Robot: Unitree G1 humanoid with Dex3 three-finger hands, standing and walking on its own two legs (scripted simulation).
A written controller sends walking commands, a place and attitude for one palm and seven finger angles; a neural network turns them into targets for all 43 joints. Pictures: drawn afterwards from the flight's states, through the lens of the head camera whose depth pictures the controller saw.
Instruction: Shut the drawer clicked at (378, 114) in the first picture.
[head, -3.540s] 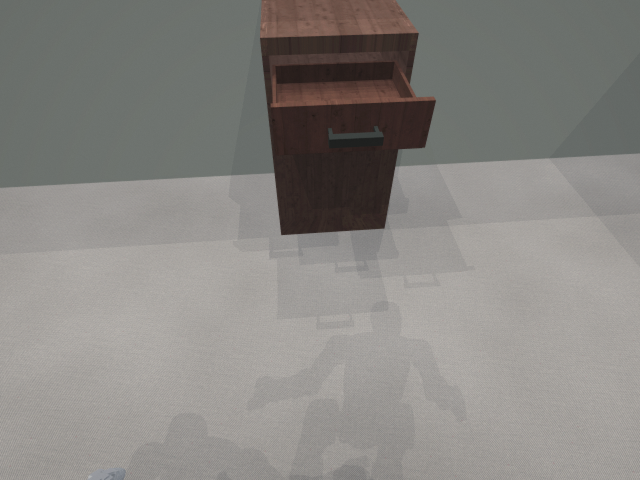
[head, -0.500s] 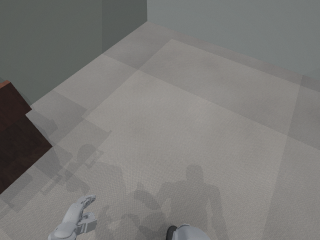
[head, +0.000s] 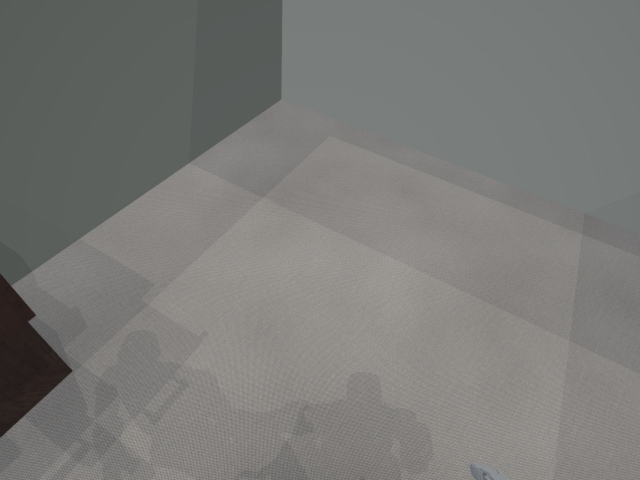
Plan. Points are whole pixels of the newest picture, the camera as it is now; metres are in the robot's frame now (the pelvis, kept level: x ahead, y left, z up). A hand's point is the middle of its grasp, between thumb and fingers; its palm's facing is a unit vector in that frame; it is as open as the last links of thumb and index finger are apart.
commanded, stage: turn to face it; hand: left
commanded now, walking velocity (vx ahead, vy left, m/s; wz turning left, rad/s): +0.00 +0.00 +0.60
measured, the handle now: out of the picture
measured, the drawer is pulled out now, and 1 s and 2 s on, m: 0.30 0.30 0.30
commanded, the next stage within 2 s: none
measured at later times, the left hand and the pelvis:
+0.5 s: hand out of the picture +0.13 +0.17 -0.14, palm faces +0.22 -0.95 -0.24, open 7.3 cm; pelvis +0.05 -0.03 +0.01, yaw +12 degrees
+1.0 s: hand out of the picture -0.10 +0.20 -0.18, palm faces +0.56 -0.78 -0.27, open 7.4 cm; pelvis +0.02 +0.00 +0.00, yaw +30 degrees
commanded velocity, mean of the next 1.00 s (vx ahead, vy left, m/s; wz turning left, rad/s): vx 0.00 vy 0.00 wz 0.60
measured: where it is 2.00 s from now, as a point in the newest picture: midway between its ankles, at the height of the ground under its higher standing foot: outside the picture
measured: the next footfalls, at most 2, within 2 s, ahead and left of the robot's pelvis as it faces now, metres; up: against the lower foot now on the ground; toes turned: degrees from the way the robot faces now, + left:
right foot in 0.44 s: +0.10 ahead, -0.12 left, +0.00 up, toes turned +7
left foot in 0.92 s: +0.01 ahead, +0.11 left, +0.00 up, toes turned +35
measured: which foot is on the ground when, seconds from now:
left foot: down 0.00-0.44, up 0.46-0.90, down 0.92-1.00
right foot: up 0.00-0.42, down 0.44-0.92, up 0.94-1.00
